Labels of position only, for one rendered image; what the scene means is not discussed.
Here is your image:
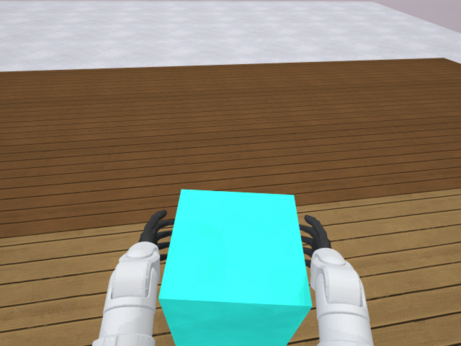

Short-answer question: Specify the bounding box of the right robot hand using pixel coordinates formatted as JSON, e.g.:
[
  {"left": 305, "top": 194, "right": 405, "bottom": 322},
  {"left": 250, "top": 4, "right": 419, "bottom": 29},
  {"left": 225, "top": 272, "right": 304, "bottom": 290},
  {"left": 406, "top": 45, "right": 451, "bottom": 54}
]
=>
[{"left": 299, "top": 215, "right": 331, "bottom": 268}]

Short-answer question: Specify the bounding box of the right robot forearm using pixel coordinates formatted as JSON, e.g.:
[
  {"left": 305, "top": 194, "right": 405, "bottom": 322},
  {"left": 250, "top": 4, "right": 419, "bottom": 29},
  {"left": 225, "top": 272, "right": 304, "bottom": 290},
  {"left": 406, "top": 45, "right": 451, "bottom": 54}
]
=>
[{"left": 310, "top": 248, "right": 374, "bottom": 346}]

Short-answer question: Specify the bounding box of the carton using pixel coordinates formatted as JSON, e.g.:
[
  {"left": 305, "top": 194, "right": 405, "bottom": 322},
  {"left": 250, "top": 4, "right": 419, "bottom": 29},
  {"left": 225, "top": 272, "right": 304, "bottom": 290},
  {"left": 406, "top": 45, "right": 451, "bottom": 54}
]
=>
[{"left": 158, "top": 190, "right": 312, "bottom": 346}]

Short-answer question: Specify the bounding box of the left robot forearm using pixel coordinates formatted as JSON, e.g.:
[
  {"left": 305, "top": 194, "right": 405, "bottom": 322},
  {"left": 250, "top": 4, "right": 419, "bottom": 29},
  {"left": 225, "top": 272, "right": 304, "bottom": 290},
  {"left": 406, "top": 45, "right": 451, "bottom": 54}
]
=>
[{"left": 92, "top": 241, "right": 160, "bottom": 346}]

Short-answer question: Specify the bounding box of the left robot hand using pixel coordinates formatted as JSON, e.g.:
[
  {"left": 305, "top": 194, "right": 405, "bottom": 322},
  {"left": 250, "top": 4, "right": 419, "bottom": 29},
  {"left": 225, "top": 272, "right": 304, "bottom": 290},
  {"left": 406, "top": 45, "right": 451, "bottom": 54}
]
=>
[{"left": 138, "top": 210, "right": 175, "bottom": 261}]

